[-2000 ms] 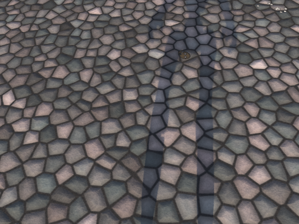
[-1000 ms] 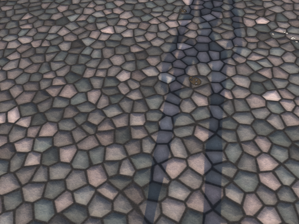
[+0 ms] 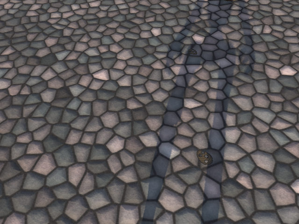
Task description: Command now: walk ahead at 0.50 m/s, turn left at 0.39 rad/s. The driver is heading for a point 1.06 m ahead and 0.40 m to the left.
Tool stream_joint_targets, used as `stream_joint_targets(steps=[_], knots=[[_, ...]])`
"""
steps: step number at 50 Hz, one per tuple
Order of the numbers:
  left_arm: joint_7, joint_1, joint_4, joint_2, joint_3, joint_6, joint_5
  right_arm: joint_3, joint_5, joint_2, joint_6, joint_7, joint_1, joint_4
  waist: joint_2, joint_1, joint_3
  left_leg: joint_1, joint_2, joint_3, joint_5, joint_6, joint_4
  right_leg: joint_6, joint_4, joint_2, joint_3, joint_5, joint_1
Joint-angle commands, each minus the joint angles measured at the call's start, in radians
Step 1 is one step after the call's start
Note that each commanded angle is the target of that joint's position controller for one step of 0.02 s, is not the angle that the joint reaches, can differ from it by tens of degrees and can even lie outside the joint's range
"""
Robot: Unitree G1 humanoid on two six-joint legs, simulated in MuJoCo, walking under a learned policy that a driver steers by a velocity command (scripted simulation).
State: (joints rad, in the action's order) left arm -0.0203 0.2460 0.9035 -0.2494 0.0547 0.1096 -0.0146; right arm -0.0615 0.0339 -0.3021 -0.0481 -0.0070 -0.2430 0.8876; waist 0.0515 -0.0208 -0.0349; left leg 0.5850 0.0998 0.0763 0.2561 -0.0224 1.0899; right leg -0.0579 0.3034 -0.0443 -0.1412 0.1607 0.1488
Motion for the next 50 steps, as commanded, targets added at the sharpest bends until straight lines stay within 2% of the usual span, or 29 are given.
stream_joint_targets(steps=[1,4,7,10,13,15,16,17,18,19,20,21,22,23,25,28,31,36,38,39,40,41,42,43,44,46,47,49,50], knots=[[0.014,-0.054,-0.048,-0.133,0.030,0.020,-0.004,-0.010,-0.009,-0.033,0.008,0.002,-0.020,-0.059,-0.105,0.029,-0.014,0.084,0.049,0.044,-0.137,0.020,-0.092,-0.144,-0.204,0.292,0.139,-0.197,-0.002],[0.026,-0.043,-0.043,-0.149,0.032,0.012,0.000,-0.005,-0.013,-0.021,-0.003,0.020,0.067,-0.090,-0.091,0.003,-0.025,0.059,0.029,-0.015,-0.299,0.013,-0.285,-0.108,-0.207,0.252,0.027,-0.241,-0.021],[0.035,0.016,-0.021,-0.176,0.040,-0.002,0.011,0.005,-0.015,-0.004,-0.005,0.038,0.178,-0.141,-0.076,-0.041,-0.052,0.075,0.019,-0.066,-0.334,-0.001,-0.396,-0.107,-0.200,0.287,-0.009,-0.252,-0.100],[0.037,0.058,-0.003,-0.190,0.048,-0.029,0.025,0.005,-0.013,-0.011,-0.002,0.058,0.242,-0.191,-0.080,-0.051,-0.066,0.125,0.003,-0.095,-0.256,-0.031,-0.456,-0.091,-0.136,0.328,-0.033,-0.341,-0.235],[0.046,0.029,-0.017,-0.228,0.060,-0.053,0.032,-0.017,-0.011,-0.053,0.004,0.071,0.193,-0.213,-0.127,0.010,-0.001,-0.005,-0.076,-0.171,-0.109,-0.083,-0.461,-0.058,0.036,0.339,-0.070,-0.750,-0.293],[0.054,-0.002,-0.033,-0.237,0.060,-0.070,0.035,-0.066,-0.005,-0.130,0.009,0.061,-0.049,-0.162,-0.121,0.151,0.131,-0.338,-0.161,-0.197,-0.113,-0.143,-0.522,-0.014,0.376,0.292,-0.104,-0.855,-0.202],[0.056,0.015,-0.053,-0.205,0.046,-0.063,0.016,-0.102,-0.004,-0.219,0.020,0.038,-0.201,-0.127,-0.007,0.205,0.223,-0.638,-0.056,0.005,-0.102,-0.201,-0.556,0.033,0.684,0.246,-0.108,-0.544,0.041],[0.038,0.093,-0.110,-0.057,0.001,-0.030,-0.001,-0.114,0.003,-0.308,0.016,0.031,-0.141,-0.156,0.249,0.079,0.314,-0.967,0.200,0.608,0.057,-0.415,-0.688,0.103,1.072,0.007,-0.007,0.358,0.507],[0.018,0.005,-0.122,-0.145,0.013,0.020,0.035,-0.084,-0.013,-0.225,0.005,0.036,-0.165,-0.176,0.107,0.143,0.399,-1.007,0.240,0.754,0.133,-0.416,-0.812,0.072,1.145,0.019,0.232,0.409,0.625],[0.008,-0.088,-0.151,-0.178,0.022,0.042,0.070,-0.069,-0.023,-0.167,-0.008,0.036,-0.139,-0.172,0.054,0.150,0.265,-0.916,0.207,0.591,0.059,-0.358,-0.812,0.041,1.114,0.069,0.234,0.332,0.681],[0.014,-0.093,-0.153,-0.162,0.018,0.049,0.058,-0.061,-0.019,-0.140,-0.019,0.039,-0.076,-0.176,-0.047,0.095,0.163,-0.754,0.160,0.460,-0.068,-0.317,-0.807,0.033,1.001,0.117,0.232,0.251,0.645],[0.024,-0.095,-0.139,-0.168,0.026,0.044,0.026,-0.049,-0.018,-0.100,-0.023,0.036,-0.016,-0.189,-0.069,0.060,0.123,-0.635,0.122,0.365,-0.168,-0.289,-0.818,0.038,0.908,0.151,0.228,0.208,0.575],[0.026,-0.081,-0.138,-0.175,0.031,0.033,0.012,-0.044,-0.028,-0.093,-0.026,0.034,0.008,-0.204,-0.034,0.034,0.089,-0.532,0.095,0.311,-0.330,-0.284,-0.822,0.045,0.872,0.163,0.229,0.188,0.498],[0.024,-0.052,-0.142,-0.168,0.034,0.020,0.008,-0.046,-0.031,-0.103,-0.025,0.030,0.025,-0.210,-0.019,0.006,0.098,-0.493,0.091,0.305,-0.330,-0.293,-0.843,0.063,0.828,0.166,0.232,0.173,0.468],[0.025,-0.067,-0.148,-0.145,0.030,0.000,0.002,-0.051,-0.022,-0.119,-0.027,0.018,0.015,-0.212,-0.037,0.002,0.078,-0.415,0.063,0.246,-0.368,-0.288,-0.870,0.095,0.731,0.159,0.207,0.126,0.447],[0.027,-0.179,-0.189,-0.111,0.017,-0.009,-0.002,-0.059,-0.015,-0.149,-0.023,-0.001,-0.031,-0.203,-0.022,0.037,0.040,-0.364,0.018,0.186,-0.337,-0.251,-0.876,0.128,0.506,0.129,0.194,-0.055,0.452],[0.017,-0.276,-0.220,-0.094,0.008,-0.001,0.010,-0.060,-0.012,-0.150,-0.013,-0.008,-0.069,-0.194,0.019,0.081,0.030,-0.335,-0.017,0.171,-0.230,-0.204,-0.862,0.127,0.304,0.078,0.186,-0.228,0.380],[-0.002,-0.325,-0.255,-0.141,0.021,0.019,0.022,-0.058,-0.008,-0.136,0.001,-0.014,-0.124,-0.173,0.048,0.090,0.031,-0.447,0.032,0.296,-0.167,-0.178,-0.752,0.093,0.178,0.050,0.223,-0.183,0.340],[-0.004,-0.266,-0.245,-0.163,0.032,0.030,0.024,-0.059,-0.011,-0.137,0.007,-0.018,-0.107,-0.178,0.082,0.052,0.042,-0.472,0.042,0.342,-0.208,-0.163,-0.688,0.062,0.156,0.045,0.215,-0.100,0.267],[0.001,-0.179,-0.222,-0.181,0.045,0.035,0.020,-0.052,-0.012,-0.118,0.009,-0.017,-0.091,-0.186,0.082,0.004,0.079,-0.456,0.006,0.329,-0.258,-0.140,-0.614,0.036,0.114,0.044,0.198,-0.111,0.143],[0.007,-0.050,-0.205,-0.220,0.060,0.040,0.003,-0.033,-0.020,-0.070,0.005,-0.012,-0.079,-0.203,0.040,-0.058,0.192,-0.377,-0.047,0.276,-0.238,-0.106,-0.414,-0.018,0.140,0.143,0.277,-0.097,-0.084],[0.015,0.089,-0.191,-0.304,0.080,0.034,-0.014,-0.014,-0.015,-0.009,-0.001,-0.012,-0.173,-0.226,-0.168,-0.057,0.351,-0.091,-0.177,0.141,0.042,-0.030,-0.079,-0.145,0.126,0.371,0.609,0.012,-0.450],[0.006,0.125,-0.160,-0.286,0.080,0.020,0.009,-0.009,0.006,-0.039,-0.008,-0.012,-0.235,-0.240,-0.386,-0.033,0.383,0.149,-0.174,0.101,0.358,-0.008,0.131,-0.229,0.022,0.492,0.953,0.265,-0.541],[0.008,0.070,-0.185,-0.188,0.055,0.014,0.021,-0.032,0.012,-0.136,-0.004,-0.013,-0.172,-0.221,-0.238,-0.054,0.238,0.220,-0.108,0.120,0.279,-0.001,0.217,-0.186,-0.010,0.454,0.855,0.395,-0.426],[0.012,0.020,-0.194,-0.151,0.043,0.003,0.017,-0.039,0.001,-0.156,0.003,-0.012,-0.086,-0.235,-0.162,-0.058,0.136,0.217,-0.073,0.079,0.196,0.003,0.222,-0.142,-0.019,0.409,0.691,0.320,-0.297],[0.015,-0.045,-0.188,-0.114,0.027,-0.004,0.004,-0.043,-0.016,-0.125,0.010,-0.006,-0.030,-0.254,-0.130,-0.017,0.030,0.153,-0.016,0.063,0.099,0.004,0.138,-0.115,-0.073,0.330,0.494,0.125,-0.098],[0.016,-0.054,-0.181,-0.117,0.027,-0.001,0.000,-0.039,-0.008,-0.101,0.015,-0.001,-0.042,-0.257,-0.160,0.001,0.018,0.111,0.004,0.053,0.078,0.004,0.112,-0.112,-0.098,0.313,0.431,0.072,-0.042],[0.015,-0.047,-0.165,-0.117,0.031,0.007,0.008,-0.032,-0.007,-0.062,0.026,0.001,-0.034,-0.263,-0.136,0.000,0.016,0.105,0.013,0.031,0.044,0.007,0.079,-0.115,-0.137,0.286,0.329,-0.014,-0.022],[0.014,-0.039,-0.154,-0.149,0.038,0.011,0.007,-0.027,-0.007,-0.047,0.027,0.002,-0.024,-0.282,-0.158,0.011,0.014,0.112,0.019,0.034,0.021,0.016,0.030,-0.139,-0.153,0.310,0.318,-0.048,-0.007]])
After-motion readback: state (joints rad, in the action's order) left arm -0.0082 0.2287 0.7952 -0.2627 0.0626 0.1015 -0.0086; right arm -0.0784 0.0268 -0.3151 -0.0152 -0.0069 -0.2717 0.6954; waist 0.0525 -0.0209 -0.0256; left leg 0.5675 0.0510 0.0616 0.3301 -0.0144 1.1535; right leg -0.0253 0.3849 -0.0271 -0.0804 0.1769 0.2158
